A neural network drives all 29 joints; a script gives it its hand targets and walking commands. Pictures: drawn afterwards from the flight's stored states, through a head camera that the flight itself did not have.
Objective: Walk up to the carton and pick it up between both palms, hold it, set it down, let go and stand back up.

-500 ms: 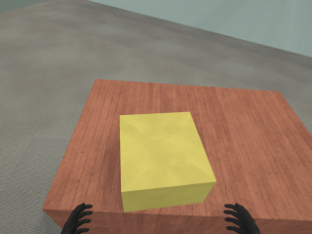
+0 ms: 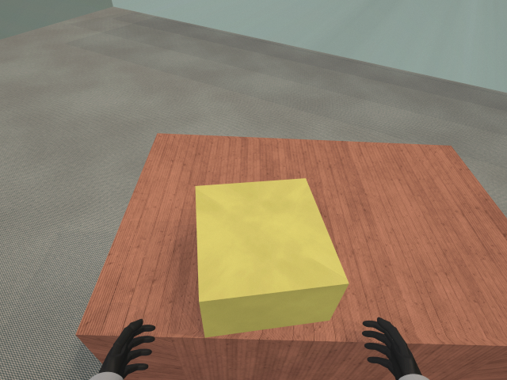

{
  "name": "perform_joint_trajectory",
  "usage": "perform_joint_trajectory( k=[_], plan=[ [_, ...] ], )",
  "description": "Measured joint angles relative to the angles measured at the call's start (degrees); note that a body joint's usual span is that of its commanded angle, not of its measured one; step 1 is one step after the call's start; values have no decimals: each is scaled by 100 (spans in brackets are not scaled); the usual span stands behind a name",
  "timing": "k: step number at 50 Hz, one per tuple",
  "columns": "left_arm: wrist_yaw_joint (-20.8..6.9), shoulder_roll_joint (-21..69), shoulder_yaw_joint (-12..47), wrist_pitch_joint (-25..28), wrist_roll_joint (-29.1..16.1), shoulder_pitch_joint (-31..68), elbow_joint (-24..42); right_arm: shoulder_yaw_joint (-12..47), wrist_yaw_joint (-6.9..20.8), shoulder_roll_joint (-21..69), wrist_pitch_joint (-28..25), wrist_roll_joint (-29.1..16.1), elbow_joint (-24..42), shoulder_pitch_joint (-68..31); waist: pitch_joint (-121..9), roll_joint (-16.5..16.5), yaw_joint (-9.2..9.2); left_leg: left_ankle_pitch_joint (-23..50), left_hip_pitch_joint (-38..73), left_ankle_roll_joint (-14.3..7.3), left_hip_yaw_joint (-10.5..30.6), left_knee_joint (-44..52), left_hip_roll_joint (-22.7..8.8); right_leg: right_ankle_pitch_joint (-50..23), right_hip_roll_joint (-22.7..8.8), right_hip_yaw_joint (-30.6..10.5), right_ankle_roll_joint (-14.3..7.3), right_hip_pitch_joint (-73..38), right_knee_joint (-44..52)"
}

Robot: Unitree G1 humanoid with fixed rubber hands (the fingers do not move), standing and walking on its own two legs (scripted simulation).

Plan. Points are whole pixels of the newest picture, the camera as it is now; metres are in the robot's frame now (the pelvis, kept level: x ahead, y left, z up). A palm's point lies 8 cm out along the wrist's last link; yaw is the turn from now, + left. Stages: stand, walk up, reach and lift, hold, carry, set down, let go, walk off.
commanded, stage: let go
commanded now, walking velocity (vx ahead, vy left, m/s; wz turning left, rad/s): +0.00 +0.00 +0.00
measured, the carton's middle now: (259, 250) +0.40 -0.01 -0.06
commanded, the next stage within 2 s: stand in 0.36 s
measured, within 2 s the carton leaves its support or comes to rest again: neither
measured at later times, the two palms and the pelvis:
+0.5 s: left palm out of the picture +0.16 +0.22 -0.08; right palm (404, 372) +0.18 -0.24 -0.06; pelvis +0.00 +0.00 +0.00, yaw +1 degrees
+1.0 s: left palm out of the picture +0.07 +0.27 -0.12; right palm out of the picture +0.08 -0.23 -0.10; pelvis -0.01 +0.02 -0.01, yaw +1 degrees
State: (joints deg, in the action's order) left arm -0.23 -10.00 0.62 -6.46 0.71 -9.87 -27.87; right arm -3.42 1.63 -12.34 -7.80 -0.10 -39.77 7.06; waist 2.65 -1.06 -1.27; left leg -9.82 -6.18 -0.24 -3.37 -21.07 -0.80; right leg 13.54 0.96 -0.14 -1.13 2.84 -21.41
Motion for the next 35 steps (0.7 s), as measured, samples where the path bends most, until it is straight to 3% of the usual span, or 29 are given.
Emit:
perform_joint_trajectory(
  k=[20,26,35],
  plan=[
    [-26,-20,-6,-25,-79,46,-35,13,-36,-4,94,90,318,90,76,68,18,-34,-15,13,-21,-77,2,80,-7,-18,-7,63,-170],
    [-2,-220,-55,593,-12,-157,-598,270,-140,-115,184,39,449,257,-210,57,95,-196,-479,17,94,-471,-72,134,64,92,-5,372,-299],
    [-61,-483,-196,721,34,-513,-1176,275,-191,-235,500,66,163,727,-129,20,18,-302,-684,-9,198,-733,-80,164,76,191,17,445,-354]
  ],
)
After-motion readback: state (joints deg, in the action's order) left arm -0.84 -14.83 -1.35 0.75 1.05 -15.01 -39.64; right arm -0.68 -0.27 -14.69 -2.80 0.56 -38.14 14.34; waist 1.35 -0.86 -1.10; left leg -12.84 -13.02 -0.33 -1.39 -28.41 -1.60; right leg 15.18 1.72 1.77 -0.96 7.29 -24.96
